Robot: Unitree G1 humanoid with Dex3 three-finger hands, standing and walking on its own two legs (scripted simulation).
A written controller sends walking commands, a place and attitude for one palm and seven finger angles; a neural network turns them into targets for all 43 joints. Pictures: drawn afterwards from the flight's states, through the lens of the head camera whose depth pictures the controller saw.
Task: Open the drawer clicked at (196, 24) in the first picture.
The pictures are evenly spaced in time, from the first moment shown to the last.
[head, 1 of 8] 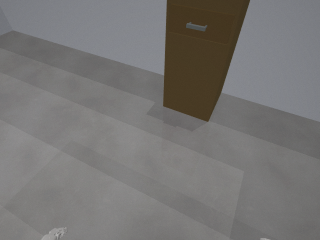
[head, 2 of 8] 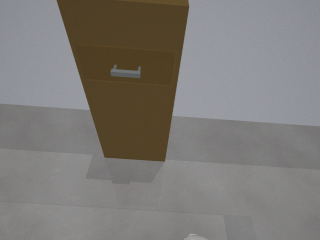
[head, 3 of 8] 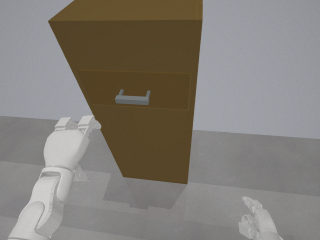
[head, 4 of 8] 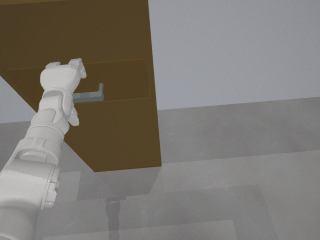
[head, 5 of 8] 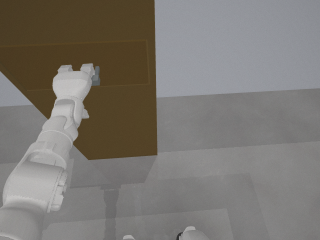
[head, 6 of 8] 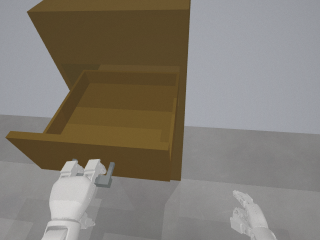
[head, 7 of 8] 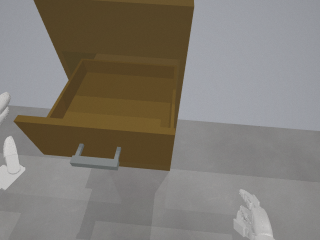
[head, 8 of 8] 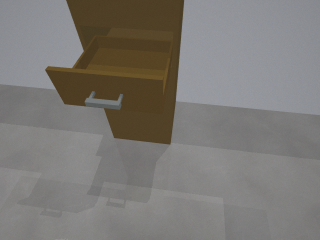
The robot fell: no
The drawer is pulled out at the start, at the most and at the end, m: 0.00 0.30 0.30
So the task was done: yes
